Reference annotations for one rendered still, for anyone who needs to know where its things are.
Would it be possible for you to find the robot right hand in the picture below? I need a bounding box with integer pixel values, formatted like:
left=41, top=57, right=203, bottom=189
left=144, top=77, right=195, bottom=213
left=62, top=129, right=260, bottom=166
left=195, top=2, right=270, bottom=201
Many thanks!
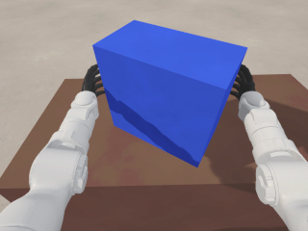
left=230, top=64, right=256, bottom=101

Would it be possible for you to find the left robot forearm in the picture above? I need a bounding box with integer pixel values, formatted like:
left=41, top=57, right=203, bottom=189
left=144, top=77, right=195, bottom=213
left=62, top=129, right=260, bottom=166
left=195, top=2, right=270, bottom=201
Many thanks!
left=29, top=90, right=99, bottom=189

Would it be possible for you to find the right robot forearm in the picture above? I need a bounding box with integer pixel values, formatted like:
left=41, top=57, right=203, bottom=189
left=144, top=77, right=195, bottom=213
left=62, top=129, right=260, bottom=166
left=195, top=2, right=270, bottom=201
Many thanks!
left=238, top=90, right=308, bottom=166

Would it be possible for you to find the right robot upper arm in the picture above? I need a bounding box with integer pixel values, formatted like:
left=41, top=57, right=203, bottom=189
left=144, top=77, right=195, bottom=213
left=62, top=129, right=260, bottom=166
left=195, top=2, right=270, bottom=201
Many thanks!
left=255, top=161, right=308, bottom=231

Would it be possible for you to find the robot left hand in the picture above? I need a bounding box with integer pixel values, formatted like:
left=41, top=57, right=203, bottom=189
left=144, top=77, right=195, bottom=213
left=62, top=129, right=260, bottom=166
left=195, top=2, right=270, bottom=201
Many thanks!
left=81, top=64, right=105, bottom=97

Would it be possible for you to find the left robot upper arm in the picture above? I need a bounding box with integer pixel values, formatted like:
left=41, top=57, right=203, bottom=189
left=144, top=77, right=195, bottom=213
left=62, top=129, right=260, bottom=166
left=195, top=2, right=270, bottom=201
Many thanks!
left=0, top=147, right=89, bottom=231

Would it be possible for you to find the carton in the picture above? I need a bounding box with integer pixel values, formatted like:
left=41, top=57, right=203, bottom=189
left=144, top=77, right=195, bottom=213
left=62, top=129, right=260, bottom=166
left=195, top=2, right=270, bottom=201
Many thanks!
left=92, top=20, right=247, bottom=167

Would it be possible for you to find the pedestal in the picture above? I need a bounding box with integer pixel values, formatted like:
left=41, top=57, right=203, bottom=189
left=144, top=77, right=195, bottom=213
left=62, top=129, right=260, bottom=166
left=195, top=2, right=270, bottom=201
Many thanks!
left=0, top=74, right=308, bottom=231

